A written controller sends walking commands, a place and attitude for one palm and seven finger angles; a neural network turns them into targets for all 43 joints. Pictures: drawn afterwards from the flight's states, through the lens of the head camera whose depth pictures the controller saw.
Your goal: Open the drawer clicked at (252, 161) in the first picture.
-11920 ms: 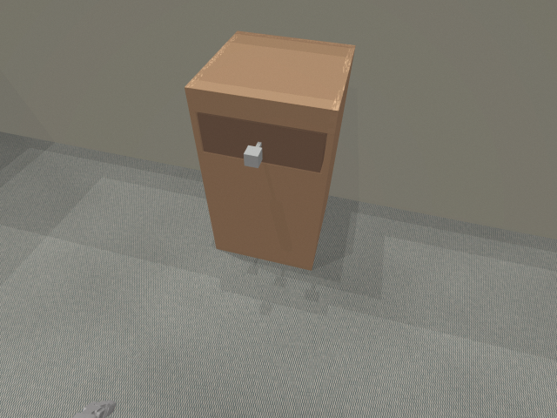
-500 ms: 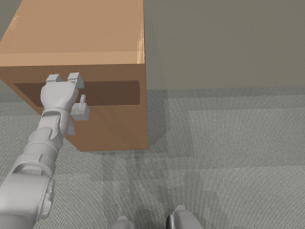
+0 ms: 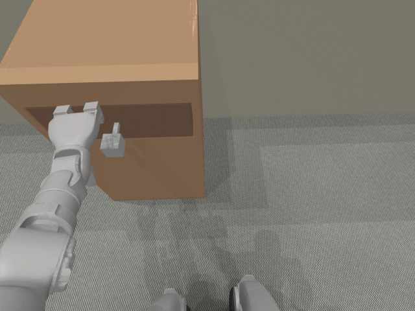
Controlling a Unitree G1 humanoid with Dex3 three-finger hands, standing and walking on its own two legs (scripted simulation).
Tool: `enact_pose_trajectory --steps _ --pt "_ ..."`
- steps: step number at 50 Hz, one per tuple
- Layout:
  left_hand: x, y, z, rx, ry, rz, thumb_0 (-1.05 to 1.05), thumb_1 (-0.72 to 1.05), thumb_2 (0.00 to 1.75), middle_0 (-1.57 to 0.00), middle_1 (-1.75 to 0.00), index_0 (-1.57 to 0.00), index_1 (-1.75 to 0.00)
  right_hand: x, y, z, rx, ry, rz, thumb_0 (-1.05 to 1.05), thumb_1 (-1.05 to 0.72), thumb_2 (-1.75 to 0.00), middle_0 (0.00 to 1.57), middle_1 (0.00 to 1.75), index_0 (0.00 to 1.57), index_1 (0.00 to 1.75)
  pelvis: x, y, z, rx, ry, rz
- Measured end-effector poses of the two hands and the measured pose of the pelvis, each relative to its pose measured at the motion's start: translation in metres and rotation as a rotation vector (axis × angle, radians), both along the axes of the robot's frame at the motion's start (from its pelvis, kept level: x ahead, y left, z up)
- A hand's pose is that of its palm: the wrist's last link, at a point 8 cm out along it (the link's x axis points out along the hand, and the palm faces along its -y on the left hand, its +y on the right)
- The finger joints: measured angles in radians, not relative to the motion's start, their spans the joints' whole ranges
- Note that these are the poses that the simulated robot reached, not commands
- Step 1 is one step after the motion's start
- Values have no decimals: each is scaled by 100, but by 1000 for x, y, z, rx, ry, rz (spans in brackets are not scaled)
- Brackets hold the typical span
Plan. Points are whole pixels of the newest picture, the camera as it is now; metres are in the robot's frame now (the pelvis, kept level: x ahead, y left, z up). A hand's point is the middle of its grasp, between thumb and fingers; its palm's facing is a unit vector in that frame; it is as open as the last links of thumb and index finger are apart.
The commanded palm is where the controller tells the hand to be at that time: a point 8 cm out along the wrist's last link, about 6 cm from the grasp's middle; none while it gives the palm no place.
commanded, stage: move the hooked fingers above the handle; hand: left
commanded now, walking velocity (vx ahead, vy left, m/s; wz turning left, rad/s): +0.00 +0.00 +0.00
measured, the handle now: (114, 138) +0.52 +0.22 -0.09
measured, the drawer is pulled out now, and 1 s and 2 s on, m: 0.00 0.00 0.00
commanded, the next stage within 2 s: none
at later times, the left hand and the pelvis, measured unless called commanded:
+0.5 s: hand (93, 150) +0.45 +0.24 -0.02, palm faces -0.20 +0.00 -0.98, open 13.8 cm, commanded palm +0.45 +0.23 +0.03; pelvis -0.01 +0.00 +0.00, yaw -1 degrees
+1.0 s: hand (93, 145) +0.46 +0.24 -0.03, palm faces -0.14 -0.01 -0.99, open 13.7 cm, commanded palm +0.46 +0.23 +0.03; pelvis +0.00 +0.00 +0.00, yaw +0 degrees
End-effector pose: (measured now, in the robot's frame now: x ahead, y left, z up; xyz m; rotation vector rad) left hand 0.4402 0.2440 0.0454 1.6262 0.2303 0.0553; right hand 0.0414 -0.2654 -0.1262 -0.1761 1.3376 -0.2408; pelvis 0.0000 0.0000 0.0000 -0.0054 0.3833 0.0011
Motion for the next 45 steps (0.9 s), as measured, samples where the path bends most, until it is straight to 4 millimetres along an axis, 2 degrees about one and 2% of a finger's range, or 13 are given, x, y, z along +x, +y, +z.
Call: enact_pose_trajectory --steps 2,5,8,10,14,17,21,24,28,34,37,40,45 --pt "-7 -5 -8 -44 87 -23 0 -49 30 -32 -120 -32 -119 -4 2 4 -7 6 1 1 -91 -90 20 30 21 30 0 0 4 0 -11 6" --pt "-11 -25 -14 -123 133 -153 0 -49 30 -32 -120 -32 -119 -9 2 10 -42 10 8 1 -91 -90 21 30 21 30 1 0 4 -2 -15 19" --pt "-7 -50 -8 -156 59 -311 0 -49 30 -32 -120 -32 -119 -13 -3 11 -79 10 12 1 -91 -90 21 30 21 30 1 0 -1 -8 -7 29" --pt "1 -58 1 -162 -42 -370 0 -49 30 -33 -120 -33 -120 -16 -6 8 -96 12 13 1 -91 -90 21 30 21 30 0 1 -7 -10 7 29" --pt "22 -46 16 -120 -244 -285 0 -49 30 -32 -120 -32 -120 -21 -10 -3 -91 23 5 1 -91 -90 20 30 21 30 -5 2 -18 -10 36 16" --pt "23 -47 14 -53 -278 -251 0 -49 30 -37 -126 -32 -120 -23 -6 -11 -49 38 3 1 -91 -90 20 30 20 30 -9 4 -19 -5 44 4" --pt "15 -31 -4 10 -90 -64 0 -49 30 -36 -126 -31 -121 -22 4 -12 8 39 -20 1 -91 -90 20 30 20 30 -11 5 -10 7 27 -15" --pt "4 -13 -13 -26 56 26 0 -49 30 -35 -124 -31 -120 -22 9 -5 11 21 -35 1 -91 -90 20 30 21 30 -11 3 -2 12 8 -20" --pt "-4 -10 -7 -90 105 -83 0 -49 30 -34 -122 -32 -120 -24 6 7 -41 6 -19 1 -91 -90 21 30 21 30 -9 0 2 6 -4 3" --pt "7 -34 6 -128 -41 -293 0 -49 30 -33 -121 -32 -120 -25 -11 9 -116 21 24 1 -91 -90 21 30 21 30 -5 0 -10 -14 18 37" --pt "20 -33 2 -135 -121 -261 0 -49 30 -32 -120 -32 -120 -24 -17 4 -126 23 25 1 -91 -90 21 30 21 30 -6 1 -18 -18 43 32" --pt "28 -23 -9 -103 -147 -178 0 -49 30 -32 -120 -32 -120 -24 -18 -1 -113 32 16 1 -91 -90 20 30 21 30 -7 2 -22 -16 65 17" --pt "23 -19 -14 -55 -105 -122 0 -49 30 -33 -121 -33 -124 -26 -7 -7 -55 66 2 1 -91 -90 20 30 20 30 -5 5 -17 -11 62 -1"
